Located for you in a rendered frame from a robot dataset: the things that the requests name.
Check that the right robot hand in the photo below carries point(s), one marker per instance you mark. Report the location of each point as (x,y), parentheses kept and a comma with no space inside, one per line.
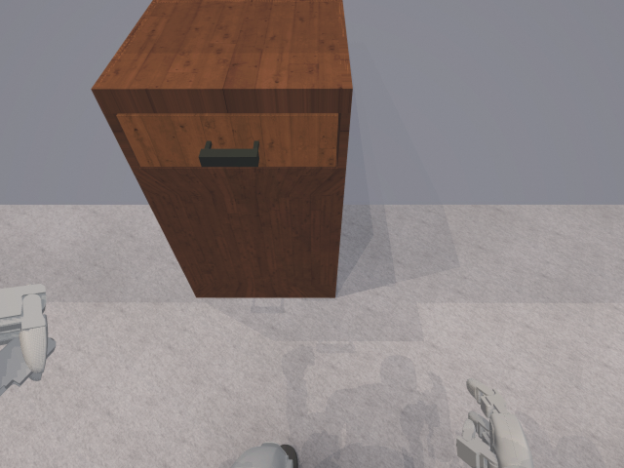
(503,440)

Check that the left robot thigh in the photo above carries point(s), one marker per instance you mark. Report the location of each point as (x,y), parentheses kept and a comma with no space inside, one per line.
(263,457)

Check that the left robot shin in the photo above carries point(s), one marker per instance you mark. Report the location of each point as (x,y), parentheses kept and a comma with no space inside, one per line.
(272,444)

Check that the cabinet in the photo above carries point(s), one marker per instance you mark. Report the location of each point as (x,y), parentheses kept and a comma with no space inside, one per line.
(240,231)

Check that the drawer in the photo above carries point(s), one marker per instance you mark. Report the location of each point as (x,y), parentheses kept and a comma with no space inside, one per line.
(285,139)

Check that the handle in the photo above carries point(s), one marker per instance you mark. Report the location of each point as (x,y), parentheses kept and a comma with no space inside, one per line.
(229,157)

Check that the left robot hand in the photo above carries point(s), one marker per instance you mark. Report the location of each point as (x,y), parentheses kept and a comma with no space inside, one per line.
(24,329)

